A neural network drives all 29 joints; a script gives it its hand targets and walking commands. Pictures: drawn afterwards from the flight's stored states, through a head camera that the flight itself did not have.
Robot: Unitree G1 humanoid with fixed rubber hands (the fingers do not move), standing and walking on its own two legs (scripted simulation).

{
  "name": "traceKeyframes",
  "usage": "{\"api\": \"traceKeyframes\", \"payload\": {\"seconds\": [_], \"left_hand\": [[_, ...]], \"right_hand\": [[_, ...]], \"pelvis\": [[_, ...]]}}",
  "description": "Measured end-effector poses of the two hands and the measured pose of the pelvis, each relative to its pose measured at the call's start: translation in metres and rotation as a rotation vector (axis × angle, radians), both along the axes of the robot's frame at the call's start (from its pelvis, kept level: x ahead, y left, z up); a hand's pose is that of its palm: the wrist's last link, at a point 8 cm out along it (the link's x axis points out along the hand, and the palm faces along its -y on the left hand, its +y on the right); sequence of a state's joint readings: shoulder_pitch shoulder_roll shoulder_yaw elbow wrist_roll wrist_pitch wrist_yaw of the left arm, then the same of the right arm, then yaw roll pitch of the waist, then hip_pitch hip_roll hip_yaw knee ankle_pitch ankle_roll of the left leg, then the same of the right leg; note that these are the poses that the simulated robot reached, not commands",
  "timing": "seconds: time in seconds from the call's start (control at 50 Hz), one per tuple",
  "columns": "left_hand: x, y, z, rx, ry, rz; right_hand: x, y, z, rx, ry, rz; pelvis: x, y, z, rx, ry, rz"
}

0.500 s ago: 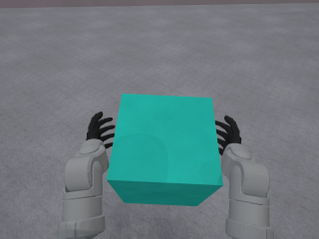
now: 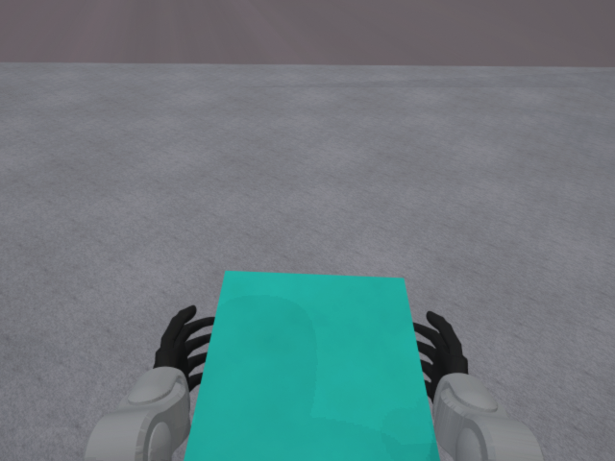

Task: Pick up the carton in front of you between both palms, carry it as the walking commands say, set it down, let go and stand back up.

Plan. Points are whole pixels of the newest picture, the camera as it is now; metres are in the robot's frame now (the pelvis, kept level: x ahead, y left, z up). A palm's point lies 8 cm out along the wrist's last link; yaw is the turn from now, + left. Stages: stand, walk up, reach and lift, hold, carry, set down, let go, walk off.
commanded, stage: carry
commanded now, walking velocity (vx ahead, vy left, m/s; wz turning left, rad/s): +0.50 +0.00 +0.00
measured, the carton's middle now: (308, 401) +0.23 +0.00 +0.02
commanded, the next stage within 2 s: none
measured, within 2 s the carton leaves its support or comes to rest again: neither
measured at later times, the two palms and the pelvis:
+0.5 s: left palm (236, 203) +0.52 +0.13 +0.11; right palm (414, 211) +0.52 -0.17 +0.10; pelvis +0.30 -0.02 +0.01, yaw +1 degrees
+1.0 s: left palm (255, 118) +0.85 +0.15 +0.11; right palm (383, 123) +0.85 -0.15 +0.11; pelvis +0.63 -0.01 +0.01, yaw +1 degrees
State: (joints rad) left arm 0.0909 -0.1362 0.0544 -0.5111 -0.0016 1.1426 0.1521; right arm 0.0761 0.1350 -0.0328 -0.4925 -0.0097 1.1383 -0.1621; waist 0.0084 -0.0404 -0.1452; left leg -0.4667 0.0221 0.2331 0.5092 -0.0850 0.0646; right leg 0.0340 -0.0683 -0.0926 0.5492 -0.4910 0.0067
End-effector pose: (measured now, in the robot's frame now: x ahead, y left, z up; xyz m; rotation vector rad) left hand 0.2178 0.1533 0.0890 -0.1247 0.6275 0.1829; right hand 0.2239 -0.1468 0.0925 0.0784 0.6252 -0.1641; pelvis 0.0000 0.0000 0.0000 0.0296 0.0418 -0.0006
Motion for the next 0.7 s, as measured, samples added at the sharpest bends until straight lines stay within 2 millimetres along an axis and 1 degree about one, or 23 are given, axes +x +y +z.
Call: {"api": "traceKeyframes", "payload": {"seconds": [0.02,0.06,0.12,0.16,0.26,0.34,0.38,0.44,0.52,0.54,0.56,0.6,0.64,0.7], "left_hand": [[0.012,0.003,-0.003,-0.004,0.017,-0.006],[0.034,0.005,-0.003,-0.003,0.050,-0.026],[0.065,0.006,0.005,-0.003,0.064,-0.056],[0.087,0.006,0.012,-0.004,0.054,-0.068],[0.143,0.009,0.028,-0.001,0.012,-0.058],[0.189,0.008,0.035,0.001,-0.017,-0.030],[0.214,0.004,0.034,0.002,-0.022,-0.018],[0.255,-0.005,0.028,0.010,-0.018,-0.009],[0.318,-0.025,0.011,0.036,-0.013,-0.004],[0.333,-0.029,0.007,0.047,0.002,-0.004],[0.346,-0.032,0.003,0.054,0.025,-0.001],[0.366,-0.035,0.000,0.055,0.070,0.012],[0.382,-0.036,0.002,0.051,0.092,0.032],[0.412,-0.036,0.012,0.044,0.085,0.050]], "right_hand": [[0.010,0.003,-0.002,-0.006,0.017,-0.005],[0.026,0.005,-0.003,-0.007,0.051,-0.023],[0.048,0.006,0.006,-0.007,0.065,-0.055],[0.067,0.006,0.014,-0.010,0.055,-0.067],[0.127,0.009,0.031,-0.011,0.013,-0.052],[0.180,0.008,0.038,-0.011,-0.017,-0.026],[0.208,0.004,0.036,-0.008,-0.022,-0.015],[0.252,-0.005,0.027,0.003,-0.018,-0.007],[0.318,-0.025,0.003,0.030,-0.014,-0.003],[0.334,-0.029,-0.004,0.040,0.001,-0.001],[0.348,-0.032,-0.009,0.044,0.024,0.003],[0.372,-0.035,-0.012,0.045,0.068,0.016],[0.394,-0.036,-0.009,0.045,0.090,0.032],[0.428,-0.035,-0.001,0.044,0.085,0.049]], "pelvis": [[0.010,0.004,0.001,-0.001,0.002,-0.006],[0.029,0.010,0.007,-0.010,0.003,-0.017],[0.058,0.016,0.019,-0.025,0.005,-0.021],[0.078,0.019,0.025,-0.035,0.007,-0.018],[0.134,0.018,0.034,-0.049,0.018,-0.009],[0.184,0.011,0.034,-0.045,0.021,-0.002],[0.211,0.006,0.031,-0.040,0.021,0.001],[0.255,-0.005,0.022,-0.029,0.019,0.005],[0.319,-0.024,0.002,-0.031,0.007,0.020],[0.332,-0.028,0.000,-0.043,0.009,0.025],[0.343,-0.032,0.001,-0.043,0.012,0.030],[0.363,-0.037,0.008,-0.034,0.017,0.042],[0.383,-0.042,0.016,-0.026,0.020,0.047],[0.417,-0.045,0.027,-0.014,0.024,0.042]]}}
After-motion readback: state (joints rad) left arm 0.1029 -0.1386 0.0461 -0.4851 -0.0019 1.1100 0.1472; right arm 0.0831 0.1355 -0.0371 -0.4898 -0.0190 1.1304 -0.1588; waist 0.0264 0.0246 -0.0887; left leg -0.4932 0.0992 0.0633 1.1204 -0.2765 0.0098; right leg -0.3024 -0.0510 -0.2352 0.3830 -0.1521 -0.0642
